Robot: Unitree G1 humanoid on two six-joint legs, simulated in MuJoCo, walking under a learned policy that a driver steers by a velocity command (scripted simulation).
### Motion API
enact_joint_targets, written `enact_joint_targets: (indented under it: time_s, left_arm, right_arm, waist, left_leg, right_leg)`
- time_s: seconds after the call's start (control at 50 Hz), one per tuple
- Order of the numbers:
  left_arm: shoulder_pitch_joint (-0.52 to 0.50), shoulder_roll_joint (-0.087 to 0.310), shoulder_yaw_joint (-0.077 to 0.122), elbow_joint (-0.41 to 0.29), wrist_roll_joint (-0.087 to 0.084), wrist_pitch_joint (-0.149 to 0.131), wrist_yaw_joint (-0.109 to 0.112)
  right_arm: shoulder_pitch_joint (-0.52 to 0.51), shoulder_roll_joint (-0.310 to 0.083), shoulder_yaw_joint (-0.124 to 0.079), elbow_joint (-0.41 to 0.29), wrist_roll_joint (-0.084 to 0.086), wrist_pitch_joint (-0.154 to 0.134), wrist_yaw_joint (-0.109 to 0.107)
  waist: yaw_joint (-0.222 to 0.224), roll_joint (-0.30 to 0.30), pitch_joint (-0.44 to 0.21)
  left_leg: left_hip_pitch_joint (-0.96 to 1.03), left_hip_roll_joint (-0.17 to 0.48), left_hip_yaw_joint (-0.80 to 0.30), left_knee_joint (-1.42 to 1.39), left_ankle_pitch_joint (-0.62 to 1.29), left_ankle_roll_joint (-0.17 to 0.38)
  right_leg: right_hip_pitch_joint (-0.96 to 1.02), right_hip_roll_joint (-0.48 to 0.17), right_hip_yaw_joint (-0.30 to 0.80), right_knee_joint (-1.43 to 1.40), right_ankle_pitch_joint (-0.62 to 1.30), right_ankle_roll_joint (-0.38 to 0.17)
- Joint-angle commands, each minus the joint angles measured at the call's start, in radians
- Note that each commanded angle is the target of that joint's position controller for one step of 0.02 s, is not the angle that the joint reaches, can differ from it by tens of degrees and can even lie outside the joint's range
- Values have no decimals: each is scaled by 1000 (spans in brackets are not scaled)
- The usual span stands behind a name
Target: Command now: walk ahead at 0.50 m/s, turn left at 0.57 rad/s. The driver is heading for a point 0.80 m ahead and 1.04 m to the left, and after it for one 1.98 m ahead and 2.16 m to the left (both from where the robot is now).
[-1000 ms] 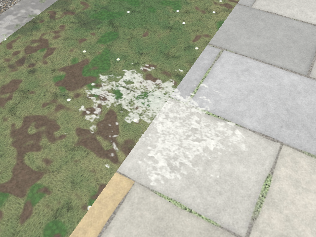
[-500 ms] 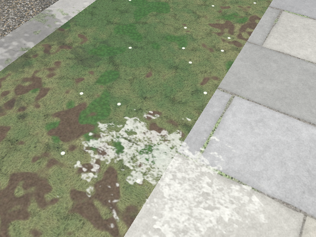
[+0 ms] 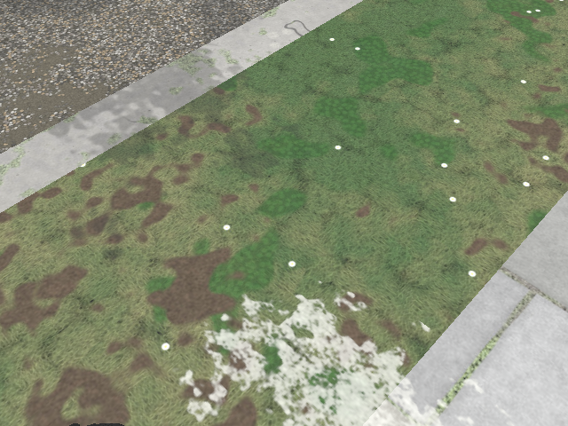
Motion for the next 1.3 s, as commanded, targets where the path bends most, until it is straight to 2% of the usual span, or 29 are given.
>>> enact_joint_targets:
  time_s: [0.02, 0.06, 0.12, 0.2, 0.3, 0.34, 0.38, 0.4, 0.42, 0.44, 0.46, 0.48, 0.5, 0.54, 0.58, 0.7, 0.8, 0.84, 0.86, 0.88, 0.9, 0.92, 0.94, 0.96, 0.98, 1.02, 1.08, 1.2, 1.3]
  left_arm:
    - [82, 100, 30, -10, 7, 1, 5]
    - [76, 110, 36, 7, 0, -8, 2]
    - [82, 149, 51, 37, 1, -12, 3]
    - [95, 179, 56, 67, -6, -1, 8]
    - [158, 226, 70, 110, -30, 25, 9]
    - [155, 258, 79, 112, -38, 38, 16]
    - [148, 249, 73, 107, -41, 50, 24]
    - [181, 182, 46, 87, -4, 44, 25]
    - [253, 74, 6, 26, 17, 15, 9]
    - [126, 179, 26, 21, -22, -14, -3]
    - [56, 199, 30, -6, -47, -29, -9]
    - [50, 183, 25, 0, -31, -36, -1]
    - [54, 186, 30, 8, -6, -34, 5]
    - [86, 183, 34, 15, 4, -13, 4]
    - [79, 155, 27, 16, 12, 4, 6]
    - [-146, 98, 0, -38, 2, 1, -8]
    - [-170, 153, 23, -56, -13, -15, -23]
    - [-73, 171, 39, -33, -13, -23, -19]
    - [27, 200, 54, -17, -1, -28, -13]
    - [175, 256, 67, -6, 9, -27, -4]
    - [236, 316, 83, 33, 15, -13, -13]
    - [200, 211, 61, 9, -8, -9, -17]
    - [161, 160, 47, 3, -10, -2, -11]
    - [116, 146, 39, -1, 1, 3, -9]
    - [91, 127, 33, 9, 5, 6, -7]
    - [79, 111, 29, 23, 7, 0, -2]
    - [93, 139, 41, 53, -2, -10, 0]
    - [107, 185, 51, 91, -5, 6, 7]
    - [161, 231, 64, 128, -28, 33, 9]
  right_arm:
    - [-60, -96, -32, -112, -1, -7, 8]
    - [-67, -57, -24, -124, 2, 3, 13]
    - [-118, -43, -18, -148, -7, 4, 18]
    - [-227, -26, -7, -169, -5, -11, 42]
    - [-341, -37, -9, -228, -1, -12, 68]
    - [-298, -71, -27, -234, -8, -5, 69]
    - [-36, -157, -79, -172, -5, 5, 55]
    - [107, -244, -107, -143, 2, 16, 32]
    - [51, -324, -106, -169, 3, 1, 35]
    - [80, -226, -82, -181, -1, -13, 42]
    - [46, -186, -68, -168, -7, -26, 43]
    - [-13, -165, -60, -171, -6, -31, 42]
    - [-74, -142, -52, -181, -13, -31, 39]
    - [-125, -122, -43, -196, -27, -33, 31]
    - [-115, -129, -45, -180, -20, -38, 21]
    - [-31, -160, -55, -128, -6, -27, -6]
    - [15, -149, -56, -94, 2, -16, -10]
    - [-3, -133, -53, -97, -1, -8, -10]
    - [-4, -91, -38, -104, -6, -10, -7]
    - [20, -30, -15, -122, -26, -11, -6]
    - [150, -7, -6, -152, 14, -20, -6]
    - [123, -115, -25, -118, 20, -18, -10]
    - [12, -158, -39, -130, 11, -12, -9]
    - [-35, -147, -40, -137, 1, -8, -10]
    - [-68, -133, -42, -148, -7, -8, -7]
    - [-55, -93, -39, -150, 5, 1, 4]
    - [-97, -53, -29, -171, 0, 11, 7]
    - [-234, -25, -13, -198, -3, -5, 37]
    - [-339, -32, -14, -246, 1, -7, 66]
  waist:
    - [53, -145, 11]
    - [42, -148, 19]
    - [43, -112, 21]
    - [82, -91, 37]
    - [105, -95, 66]
    - [61, -127, 19]
    - [-88, -107, -125]
    - [-127, 46, -222]
    - [-4, 244, -341]
    - [-97, 104, -369]
    - [-89, 77, -218]
    - [-43, -10, -141]
    - [-2, -20, -93]
    - [46, 12, -73]
    - [53, 4, -54]
    - [-28, 31, 0]
    - [-21, 70, 1]
    - [33, 93, -24]
    - [82, 72, -102]
    - [128, -63, -250]
    - [61, -419, -336]
    - [87, -268, -242]
    - [111, -177, -126]
    - [94, -111, -68]
    - [80, -108, -20]
    - [53, -156, -6]
    - [52, -131, 16]
    - [92, -100, 44]
    - [107, -101, 78]
  left_leg:
    - [-319, 138, -21, 41, 90, -15]
    - [-309, 152, 0, 2, 124, -25]
    - [-342, 165, 2, -114, 235, -42]
    - [-285, 147, 58, -351, 442, -26]
    - [-264, 113, 124, -501, 372, 26]
    - [-156, 51, 180, -519, 262, 68]
    - [224, -30, 204, -596, 301, 135]
    - [537, 135, -55, -599, 330, 203]
    - [786, 357, -651, -743, 95, 394]
    - [787, 365, -695, -837, 8, 368]
    - [675, 335, -551, -851, 80, 327]
    - [526, 290, -440, -850, 188, 296]
    - [399, 256, -359, -860, 307, 278]
    - [268, 223, -299, -901, 434, 281]
    - [190, 202, -236, -917, 515, 287]
    - [106, 123, -159, -903, 380, 208]
    - [223, 178, -298, -789, 305, 178]
    - [230, 159, -319, -706, 344, 150]
    - [192, 107, -278, -566, 366, 117]
    - [61, 32, -182, -275, 168, 75]
    - [-289, -66, -80, 25, -192, 19]
    - [-391, 14, -108, 142, -136, 2]
    - [-411, 44, -78, 159, -40, -5]
    - [-373, 77, -52, 138, 29, -11]
    - [-356, 103, -50, 92, 73, -13]
    - [-290, 136, -29, 43, 112, -13]
    - [-332, 152, -10, -35, 160, -25]
    - [-305, 145, 57, -342, 425, -22]
    - [-258, 109, 132, -499, 371, 28]
  right_leg:
    - [248, -292, 303, -271, -16, -157]
    - [207, -286, 216, -314, 63, -172]
    - [226, -296, 115, -339, 182, -188]
    - [253, -262, -35, -335, 252, -150]
    - [386, -308, -105, -279, 364, -115]
    - [426, -310, -146, -148, 689, -92]
    - [315, -263, -201, 210, 814, -45]
    - [40, -212, -204, 537, 369, 0]
    - [-350, -4, -47, 837, -439, 46]
    - [-451, -40, 111, 903, -401, 30]
    - [-507, -77, 95, 864, -301, 13]
    - [-458, -118, 92, 780, -220, 10]
    - [-391, -142, 92, 699, -174, 19]
    - [-296, -157, 93, 636, -130, 40]
    - [-275, -147, 72, 559, -91, 71]
    - [-178, -62, 55, 137, 260, 95]
    - [-118, -42, 102, 15, 178, 54]
    - [11, -35, 77, -29, 116, 15]
    - [186, -83, 104, -34, 108, -24]
    - [448, -263, 283, -20, 63, -80]
    - [693, -454, 773, -146, -223, -232]
    - [634, -444, 793, -193, -422, -208]
    - [519, -402, 618, -200, -371, -166]
    - [406, -360, 492, -212, -226, -147]
    - [328, -325, 402, -231, -114, -147]
    - [254, -285, 273, -276, -13, -140]
    - [246, -297, 169, -320, 103, -169]
    - [291, -272, -46, -334, 253, -142]
    - [400, -311, -129, -285, 399, -113]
